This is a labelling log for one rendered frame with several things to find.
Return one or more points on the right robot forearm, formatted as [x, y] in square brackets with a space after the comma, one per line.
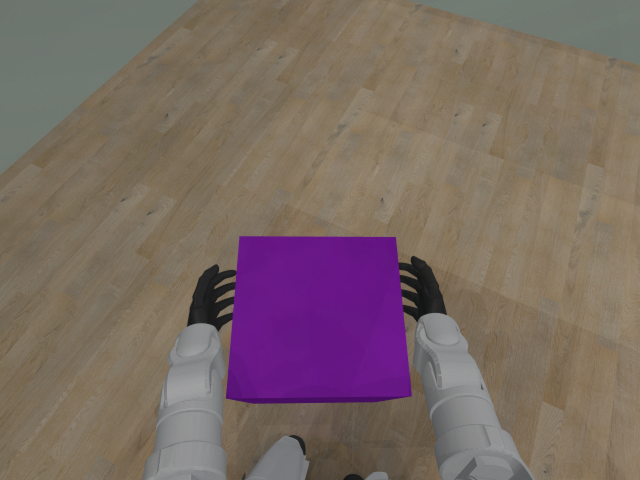
[470, 440]

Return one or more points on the right robot hand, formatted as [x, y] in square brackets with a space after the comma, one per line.
[428, 298]

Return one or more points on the carton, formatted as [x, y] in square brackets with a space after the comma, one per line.
[317, 320]

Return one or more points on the left robot thigh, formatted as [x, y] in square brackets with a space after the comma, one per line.
[280, 462]

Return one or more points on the left robot forearm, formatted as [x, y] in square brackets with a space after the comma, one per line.
[188, 441]

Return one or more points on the left robot hand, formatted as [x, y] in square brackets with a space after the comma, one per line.
[203, 308]

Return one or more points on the robot left foot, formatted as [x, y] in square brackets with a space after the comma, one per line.
[301, 442]

